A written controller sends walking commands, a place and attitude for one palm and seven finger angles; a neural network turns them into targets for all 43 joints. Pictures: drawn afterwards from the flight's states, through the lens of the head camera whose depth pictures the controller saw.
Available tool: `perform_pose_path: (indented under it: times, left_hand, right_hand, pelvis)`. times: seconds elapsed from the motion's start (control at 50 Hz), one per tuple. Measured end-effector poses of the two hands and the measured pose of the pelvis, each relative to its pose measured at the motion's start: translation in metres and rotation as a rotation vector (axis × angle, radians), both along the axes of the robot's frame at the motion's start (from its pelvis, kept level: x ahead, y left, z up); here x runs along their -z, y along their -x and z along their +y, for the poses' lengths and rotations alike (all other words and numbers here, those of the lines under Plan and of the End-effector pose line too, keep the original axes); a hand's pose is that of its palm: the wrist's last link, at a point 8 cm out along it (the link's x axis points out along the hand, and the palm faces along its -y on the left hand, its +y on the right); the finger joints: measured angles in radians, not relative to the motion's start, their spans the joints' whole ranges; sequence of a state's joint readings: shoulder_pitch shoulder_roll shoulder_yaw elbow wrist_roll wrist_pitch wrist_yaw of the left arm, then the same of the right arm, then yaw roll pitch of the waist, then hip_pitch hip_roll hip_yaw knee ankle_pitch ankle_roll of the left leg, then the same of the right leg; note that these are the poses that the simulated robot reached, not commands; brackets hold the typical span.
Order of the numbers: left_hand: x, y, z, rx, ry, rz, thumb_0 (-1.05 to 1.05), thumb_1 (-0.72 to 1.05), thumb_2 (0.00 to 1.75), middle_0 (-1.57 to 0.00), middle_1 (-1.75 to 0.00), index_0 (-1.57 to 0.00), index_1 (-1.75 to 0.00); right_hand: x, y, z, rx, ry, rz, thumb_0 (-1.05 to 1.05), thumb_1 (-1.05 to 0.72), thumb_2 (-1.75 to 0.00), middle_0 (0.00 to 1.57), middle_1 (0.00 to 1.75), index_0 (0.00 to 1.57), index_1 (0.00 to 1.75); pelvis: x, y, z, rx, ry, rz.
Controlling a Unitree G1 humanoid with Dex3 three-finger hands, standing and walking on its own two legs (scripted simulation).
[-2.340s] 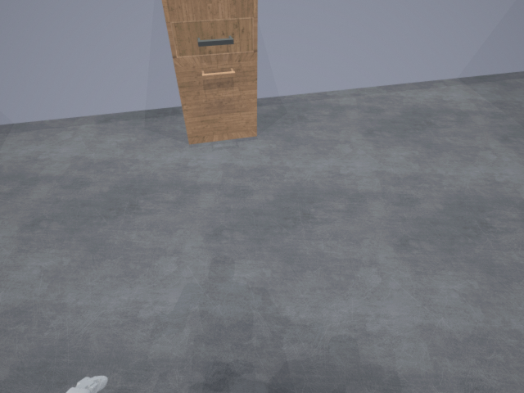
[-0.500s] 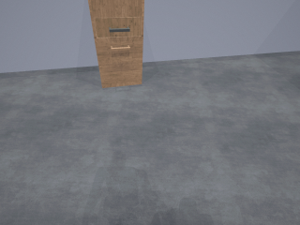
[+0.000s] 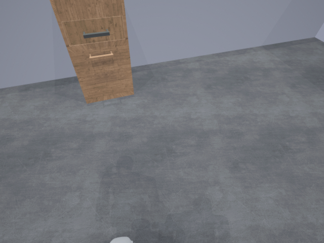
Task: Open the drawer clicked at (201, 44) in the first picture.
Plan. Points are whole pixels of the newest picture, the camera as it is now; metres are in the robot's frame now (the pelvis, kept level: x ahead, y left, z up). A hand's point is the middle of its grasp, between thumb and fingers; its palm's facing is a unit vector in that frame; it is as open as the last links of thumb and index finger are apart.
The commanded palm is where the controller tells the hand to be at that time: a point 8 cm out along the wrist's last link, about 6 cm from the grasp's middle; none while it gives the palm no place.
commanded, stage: walk to a spot facing it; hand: left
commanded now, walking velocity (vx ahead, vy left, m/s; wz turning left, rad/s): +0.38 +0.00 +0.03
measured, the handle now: (96, 33) +1.39 +0.48 -0.13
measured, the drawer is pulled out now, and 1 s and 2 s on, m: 0.00 0.00 0.00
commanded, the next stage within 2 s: turn to face it in 1.26 s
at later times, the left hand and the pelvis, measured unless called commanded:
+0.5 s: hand (84, 224) +0.21 +0.24 -0.17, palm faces +0.06 -0.99 -0.15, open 7.4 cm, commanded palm none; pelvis +0.22 +0.06 +0.01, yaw -1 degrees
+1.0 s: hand (127, 135) +0.52 +0.15 -0.15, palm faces +0.02 -0.97 -0.24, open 7.1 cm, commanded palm none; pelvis +0.44 -0.04 +0.01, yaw -2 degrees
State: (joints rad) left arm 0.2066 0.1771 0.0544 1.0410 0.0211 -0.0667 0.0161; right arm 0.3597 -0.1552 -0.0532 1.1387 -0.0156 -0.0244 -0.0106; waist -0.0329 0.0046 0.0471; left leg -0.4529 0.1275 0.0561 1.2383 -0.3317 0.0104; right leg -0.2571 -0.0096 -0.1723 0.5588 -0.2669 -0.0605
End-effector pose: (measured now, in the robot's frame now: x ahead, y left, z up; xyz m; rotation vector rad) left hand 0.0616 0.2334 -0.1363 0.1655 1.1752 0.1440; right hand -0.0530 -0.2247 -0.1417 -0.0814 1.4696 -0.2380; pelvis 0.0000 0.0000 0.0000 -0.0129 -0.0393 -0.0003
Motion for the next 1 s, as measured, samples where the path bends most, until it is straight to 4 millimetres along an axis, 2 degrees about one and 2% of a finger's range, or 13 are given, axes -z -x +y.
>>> perform_pose_path:
  times: [0.08,0.14,0.24,0.3,0.34,0.4,0.56,0.66,0.78,0.82,0.88,0.94,1.0]
  left_hand:
    - [-0.001,0.005,0.002,-0.021,0.011,0.082,0.00,0.93,0.90,-0.20,-0.30,-0.20,-0.30]
    - [0.004,0.006,0.003,-0.051,0.038,0.137,0.00,0.93,0.90,-0.20,-0.30,-0.20,-0.30]
    - [0.018,0.005,0.009,-0.127,0.088,0.227,0.00,0.91,0.90,-0.20,-0.30,-0.20,-0.30]
    - [0.029,-0.002,0.018,-0.150,0.111,0.298,0.00,0.91,0.90,-0.20,-0.30,-0.20,-0.30]
    - [0.026,-0.016,0.025,-0.136,0.113,0.331,0.00,0.91,0.90,-0.20,-0.30,-0.20,-0.30]
    - [0.017,-0.054,0.038,-0.110,0.099,0.318,0.01,0.91,0.90,-0.19,-0.30,-0.20,-0.30]
    - [-0.003,-0.192,0.054,-0.052,0.051,0.153,0.00,0.91,0.90,-0.19,-0.30,-0.19,-0.30]
    - [-0.009,-0.281,0.040,0.018,0.032,0.086,0.00,0.91,0.90,-0.19,-0.30,-0.19,-0.30]
    - [-0.007,-0.396,-0.001,0.126,0.000,0.004,0.00,0.91,0.90,-0.19,-0.30,-0.19,-0.30]
    - [-0.003,-0.428,-0.016,0.137,-0.011,-0.049,0.00,0.91,0.90,-0.19,-0.30,-0.19,-0.30]
    - [-0.006,-0.450,-0.032,0.110,-0.007,-0.086,0.00,0.91,0.90,-0.19,-0.30,-0.20,-0.30]
    - [-0.014,-0.452,-0.041,0.055,-0.007,-0.066,-0.01,0.92,0.90,-0.19,-0.30,-0.20,-0.30]
    - [-0.022,-0.453,-0.036,0.019,-0.040,-0.041,-0.03,0.95,0.90,-0.20,-0.30,-0.20,-0.30]
  right_hand:
    - [-0.011,-0.105,-0.004,-0.051,0.016,-0.199,0.01,-0.91,-0.90,0.19,0.29,0.19,0.29]
    - [-0.021,-0.170,0.001,-0.096,0.021,-0.290,0.01,-0.92,-0.90,0.19,0.29,0.19,0.29]
    - [-0.027,-0.259,0.024,-0.195,0.032,-0.346,0.00,-0.91,-0.90,0.19,0.29,0.19,0.29]
    - [-0.023,-0.298,0.040,-0.224,0.048,-0.374,0.00,-0.91,-0.90,0.19,0.30,0.19,0.29]
    - [-0.023,-0.308,0.048,-0.209,0.050,-0.379,0.00,-0.91,-0.90,0.19,0.30,0.20,0.30]
    - [-0.025,-0.305,0.055,-0.140,0.053,-0.339,0.00,-0.92,-0.90,0.20,0.30,0.20,0.30]
    - [-0.025,-0.271,0.048,-0.039,0.053,-0.107,-0.01,-0.94,-0.90,0.20,0.30,0.20,0.30]
    - [-0.017,-0.257,0.054,0.039,-0.008,0.023,0.00,-0.92,-0.90,0.20,0.30,0.20,0.30]
    - [0.000,-0.264,0.052,0.130,-0.092,0.151,0.00,-0.91,-0.90,0.20,0.30,0.20,0.30]
    - [0.010,-0.275,0.044,0.137,-0.120,0.191,0.01,-0.91,-0.90,0.20,0.30,0.20,0.30]
    - [0.013,-0.315,0.024,0.119,-0.127,0.176,0.01,-0.91,-0.90,0.20,0.30,0.20,0.30]
    - [0.010,-0.379,-0.002,0.081,-0.094,0.075,0.01,-0.91,-0.90,0.20,0.30,0.20,0.30]
    - [0.005,-0.449,-0.025,0.036,-0.060,-0.049,0.01,-0.91,-0.90,0.20,0.30,0.19,0.29]
  pelvis:
    - [-0.007,-0.033,0.003,-0.002,0.014,0.011]
    - [-0.008,-0.059,0.009,-0.008,0.025,0.019]
    - [-0.001,-0.108,0.027,-0.024,0.044,0.025]
    - [0.008,-0.138,0.042,-0.021,0.027,0.021]
    - [0.006,-0.153,0.049,-0.007,0.020,0.014]
    - [-0.003,-0.176,0.056,0.005,0.011,0.010]
    - [-0.016,-0.240,0.056,0.027,-0.015,0.024]
    - [-0.014,-0.284,0.042,0.047,-0.031,0.027]
    - [0.002,-0.347,0.010,0.073,-0.044,0.032]
    - [0.012,-0.368,-0.005,0.072,-0.041,0.028]
    - [0.010,-0.391,-0.020,0.061,-0.039,0.012]
    - [0.000,-0.415,-0.030,0.052,-0.035,0.006]
    - [-0.008,-0.439,-0.037,0.038,-0.028,0.008]
